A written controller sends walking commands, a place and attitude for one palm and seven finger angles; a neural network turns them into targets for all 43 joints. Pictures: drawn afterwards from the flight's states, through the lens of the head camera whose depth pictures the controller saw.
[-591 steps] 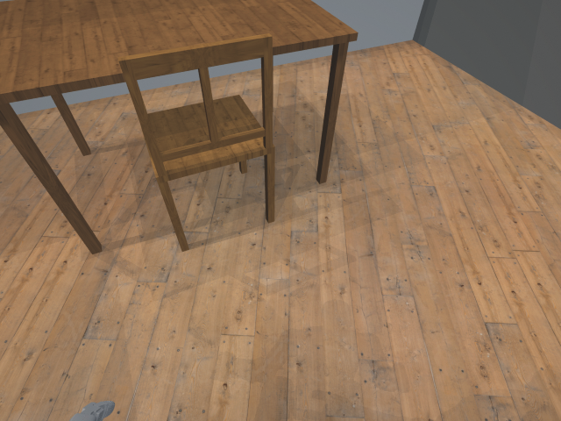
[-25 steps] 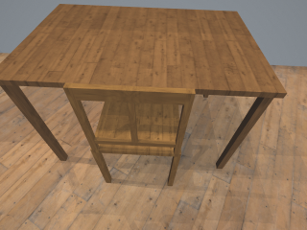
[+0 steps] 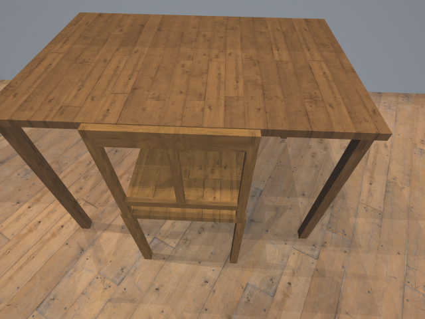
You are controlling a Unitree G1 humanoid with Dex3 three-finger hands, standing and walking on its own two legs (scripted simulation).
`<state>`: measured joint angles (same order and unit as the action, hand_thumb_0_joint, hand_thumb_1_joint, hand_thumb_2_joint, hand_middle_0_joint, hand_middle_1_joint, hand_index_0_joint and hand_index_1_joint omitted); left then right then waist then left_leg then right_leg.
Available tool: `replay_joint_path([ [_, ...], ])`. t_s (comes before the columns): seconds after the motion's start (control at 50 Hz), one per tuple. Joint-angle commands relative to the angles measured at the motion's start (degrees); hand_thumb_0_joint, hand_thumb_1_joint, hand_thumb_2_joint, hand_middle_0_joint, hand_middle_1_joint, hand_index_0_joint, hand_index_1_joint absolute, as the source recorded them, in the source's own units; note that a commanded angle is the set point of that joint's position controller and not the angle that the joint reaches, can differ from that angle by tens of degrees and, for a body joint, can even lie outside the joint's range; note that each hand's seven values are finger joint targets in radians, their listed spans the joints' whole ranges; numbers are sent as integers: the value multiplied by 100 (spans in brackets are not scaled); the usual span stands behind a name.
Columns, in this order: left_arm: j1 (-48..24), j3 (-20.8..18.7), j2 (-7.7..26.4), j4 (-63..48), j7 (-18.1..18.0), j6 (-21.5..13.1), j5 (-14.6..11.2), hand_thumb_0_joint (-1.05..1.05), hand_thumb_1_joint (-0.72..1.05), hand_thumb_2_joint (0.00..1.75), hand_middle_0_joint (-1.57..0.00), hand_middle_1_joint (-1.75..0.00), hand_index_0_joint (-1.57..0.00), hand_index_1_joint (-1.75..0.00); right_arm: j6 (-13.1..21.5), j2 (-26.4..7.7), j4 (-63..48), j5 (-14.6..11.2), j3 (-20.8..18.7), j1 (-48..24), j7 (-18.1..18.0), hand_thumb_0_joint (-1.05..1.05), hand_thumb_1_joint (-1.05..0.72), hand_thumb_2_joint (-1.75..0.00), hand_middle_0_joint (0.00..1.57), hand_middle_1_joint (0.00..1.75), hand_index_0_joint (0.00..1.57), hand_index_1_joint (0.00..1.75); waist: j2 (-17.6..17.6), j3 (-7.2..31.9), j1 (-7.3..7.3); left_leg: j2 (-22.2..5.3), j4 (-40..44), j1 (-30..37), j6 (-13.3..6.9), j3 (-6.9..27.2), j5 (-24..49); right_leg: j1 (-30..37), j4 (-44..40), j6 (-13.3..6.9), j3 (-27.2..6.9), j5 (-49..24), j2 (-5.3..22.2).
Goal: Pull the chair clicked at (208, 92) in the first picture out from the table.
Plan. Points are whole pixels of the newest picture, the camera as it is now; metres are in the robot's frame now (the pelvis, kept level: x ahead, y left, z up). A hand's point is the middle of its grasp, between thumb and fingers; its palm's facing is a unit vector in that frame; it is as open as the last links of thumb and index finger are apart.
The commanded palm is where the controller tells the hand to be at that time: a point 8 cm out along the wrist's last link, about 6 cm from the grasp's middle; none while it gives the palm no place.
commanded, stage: look again from close up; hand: left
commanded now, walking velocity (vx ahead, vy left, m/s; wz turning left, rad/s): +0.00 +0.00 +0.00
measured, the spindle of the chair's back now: (177, 177) +0.50 +0.13 -0.12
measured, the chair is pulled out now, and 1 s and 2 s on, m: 0.00 0.00 0.00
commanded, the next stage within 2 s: shuffle to correct the standing spot in 0.64 s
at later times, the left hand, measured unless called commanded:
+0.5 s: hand out of the picture +0.00 +0.14 -0.17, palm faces +0.03 -0.99 -0.17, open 7.4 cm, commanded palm none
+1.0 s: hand out of the picture +0.01 +0.13 -0.18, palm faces +0.01 -0.99 -0.17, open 7.4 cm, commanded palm none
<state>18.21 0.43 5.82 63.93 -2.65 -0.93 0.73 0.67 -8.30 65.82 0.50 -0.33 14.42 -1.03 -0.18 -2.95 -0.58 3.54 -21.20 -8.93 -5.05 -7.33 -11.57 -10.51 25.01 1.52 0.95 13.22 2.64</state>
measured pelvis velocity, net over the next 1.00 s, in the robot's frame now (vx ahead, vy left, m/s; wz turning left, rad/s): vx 0.04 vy -0.02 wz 0.00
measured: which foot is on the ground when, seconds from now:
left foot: down 0.00-1.00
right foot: down 0.00-1.00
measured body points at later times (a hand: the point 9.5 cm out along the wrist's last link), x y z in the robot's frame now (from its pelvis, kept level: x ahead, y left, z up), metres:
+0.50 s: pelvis +0.02 -0.01 +0.00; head +0.03 -0.02 +0.45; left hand +0.00 +0.19 -0.16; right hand +0.00 -0.22 -0.16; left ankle +0.01 +0.06 -0.74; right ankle +0.00 -0.14 -0.74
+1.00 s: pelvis +0.04 -0.02 -0.01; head +0.06 -0.03 +0.44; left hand +0.01 +0.18 -0.17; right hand +0.01 -0.23 -0.17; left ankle +0.01 +0.06 -0.74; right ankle +0.00 -0.14 -0.74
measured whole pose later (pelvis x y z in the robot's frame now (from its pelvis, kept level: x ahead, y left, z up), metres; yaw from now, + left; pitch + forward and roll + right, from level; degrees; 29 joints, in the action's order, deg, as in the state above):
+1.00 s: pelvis +0.04 -0.02 -0.01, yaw +0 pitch +1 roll +1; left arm 19.4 0.2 6.6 64.1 -2.3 -0.7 1.3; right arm 0.5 -7.0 65.5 1.0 -0.2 18.6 -1.4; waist 0.6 -0.9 -1.0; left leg 1.7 -27.0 -10.9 -3.0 -6.4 -17.3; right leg -11.7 29.5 -0.4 2.5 19.2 1.4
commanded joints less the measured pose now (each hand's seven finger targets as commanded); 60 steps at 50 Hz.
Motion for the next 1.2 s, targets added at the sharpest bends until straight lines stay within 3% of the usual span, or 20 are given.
replay_joint_path([
  [0.0,475,-75,549,-115,-49,-71,4,0,90,90,-20,-30,-20,-30,59,-456,-69,-9,-72,413,-48,0,-90,-90,20,30,20,30,115,-169,-3,-956,530,112,275,977,254,-359,-415,-301,-464,-615,441],
  [0.06,492,-71,568,-115,-44,-68,4,0,90,90,-20,-30,-20,-30,54,-431,-55,-19,-64,419,-45,0,-90,-90,20,30,20,30,138,-246,14,-955,572,27,277,983,82,-341,-485,-294,-463,-476,420],
  [0.24,538,-71,530,-104,-53,-99,-13,0,90,90,-20,-30,-20,-30,89,-391,19,-16,-43,477,-66,0,-90,-90,20,30,20,30,188,-102,21,-963,466,213,271,949,648,-204,-470,-304,-512,-843,444],
  [0.64,621,-67,496,-89,-48,-100,-20,0,90,90,-20,-30,-20,-30,107,-336,87,-15,-16,600,-89,0,-90,-90,20,30,20,30,88,-193,26,-972,510,241,279,939,696,-200,-539,-297,-516,-753,399],
  [0.72,632,-64,476,-92,-47,-96,-20,0,90,90,-20,-30,-20,-30,104,-328,79,-17,-24,606,-91,0,-90,-90,20,30,20,30,104,-220,24,-971,510,231,275,940,633,-231,-555,-297,-523,-685,392],
  [0.76,638,-57,453,-64,-25,-84,-15,0,90,90,-20,-30,-20,-30,120,-314,126,-4,-23,693,-105,0,-90,-90,20,30,20,30,156,-158,-14,-997,561,278,255,968,268,-216,-544,-274,-447,-390,294],
  [0.8,618,-85,418,-74,9,-38,6,0,90,90,-20,-30,-20,-30,112,-380,151,22,-62,750,-123,0,-90,-90,20,30,20,30,37,-225,-43,-1102,695,242,218,1100,-347,-369,-326,-282,-308,-32,208],
  [0.86,551,-136,413,-177,88,56,64,0,90,90,-20,-30,-20,-30,74,-576,117,42,-179,845,-161,0,-90,-90,20,30,20,30,-219,-426,-72,-1530,1090,131,12,1589,-1267,-758,232,-267,22,469,19],
  [0.88,508,-159,388,-225,115,84,86,0,90,90,-20,-30,-20,-30,72,-656,102,54,-212,868,-183,0,-90,-90,20,30,20,30,-372,-514,-88,-1720,1174,158,-101,1800,-1398,-1010,521,-252,120,612,-15],
  [0.9,469,-164,355,-256,123,89,104,0,90,90,-20,-30,-20,-30,85,-642,96,49,-209,890,-196,0,-90,-90,20,30,20,30,-439,-558,-77,-1834,1159,117,-206,1874,-1090,-1079,711,-242,143,661,26],
  [0.92,605,-38,714,42,-102,-4,111,0,90,90,-20,-30,-20,-30,66,-1085,-435,16,-198,318,-119,0,-90,-90,20,30,20,30,-217,-615,92,-1673,-214,-840,-75,1320,1610,-620,343,-266,-249,-58,288],
  [0.94,722,-50,647,-167,-94,-97,72,0,90,90,-20,-30,-20,-30,80,-424,-571,45,-65,214,-42,0,-90,-90,20,30,20,30,516,-114,265,-1074,-539,-941,159,916,-148,-174,-168,-395,-305,267,314],
  [0.96,703,-70,783,-208,-40,-176,53,0,90,90,-20,-30,-20,-30,96,-272,-622,52,-10,114,-13,0,-90,-90,20,30,20,30,307,-147,191,-682,-630,-878,327,696,-618,-184,-571,-532,-791,139,607],
  [0.98,527,-42,843,-197,-17,-246,24,0,90,90,-20,-30,-20,-30,132,-150,-596,40,34,423,-8,0,-90,-90,20,30,20,30,382,21,-27,-596,-710,-689,382,711,-443,-243,-585,-678,-938,-91,790],
  [1.02,415,-28,732,-206,-42,-349,-20,0,90,90,-20,-30,-20,-30,218,-169,-444,21,71,751,-24,0,-90,-90,20,30,20,30,14,577,-151,-769,-655,-196,330,854,1044,251,100,-662,-581,-2684,603],
  [1.04,449,-26,743,-224,-50,-353,-46,0,90,90,-20,-30,-20,-30,243,-286,-427,0,58,822,-59,0,-90,-90,20,30,20,30,-37,791,-96,-811,-679,-103,313,880,1503,492,261,-599,-471,-3206,585],
  [1.06,432,-31,780,-262,-52,-344,-52,0,90,90,-20,-30,-20,-30,248,-320,-443,-10,46,778,-80,0,-90,-90,20,30,20,30,-136,760,-64,-816,-737,-61,313,861,1906,506,356,-582,-416,-3583,596],
  [1.12,427,-83,917,-349,-91,-283,-52,0,90,90,-20,-30,-20,-30,194,-466,-548,-36,-2,728,-123,0,-90,-90,20,30,20,30,145,594,-32,-824,-742,-111,347,821,2087,575,505,-559,-397,-4124,653],
  [1.18,305,-107,955,-497,-101,-168,-43,0,90,90,-20,-30,-20,-30,99,-522,-633,-32,-28,602,-125,0,-90,-90,20,30,20,30,157,233,-8,-839,-616,-202,356,834,1864,328,521,-569,-418,-3594,661],
])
